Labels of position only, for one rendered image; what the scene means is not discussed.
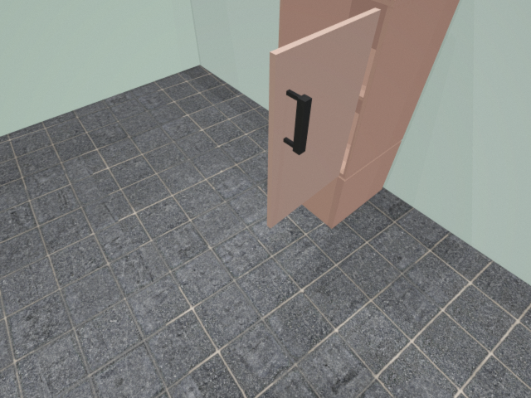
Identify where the cupboard door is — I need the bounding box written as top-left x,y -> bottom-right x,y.
267,8 -> 381,228

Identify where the handle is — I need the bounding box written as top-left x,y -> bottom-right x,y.
284,90 -> 312,155

